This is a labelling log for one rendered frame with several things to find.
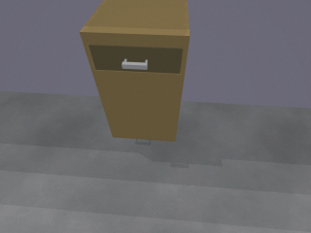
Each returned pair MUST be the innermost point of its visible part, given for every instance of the cabinet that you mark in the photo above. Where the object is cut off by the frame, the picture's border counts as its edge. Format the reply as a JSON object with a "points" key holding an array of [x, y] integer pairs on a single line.
{"points": [[140, 105]]}

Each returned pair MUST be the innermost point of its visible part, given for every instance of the drawer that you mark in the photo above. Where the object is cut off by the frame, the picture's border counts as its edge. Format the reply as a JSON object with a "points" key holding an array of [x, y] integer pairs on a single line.
{"points": [[160, 60]]}

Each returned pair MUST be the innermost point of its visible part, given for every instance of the handle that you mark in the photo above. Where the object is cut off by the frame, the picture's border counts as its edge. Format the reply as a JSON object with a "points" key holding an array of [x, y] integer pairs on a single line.
{"points": [[135, 65]]}

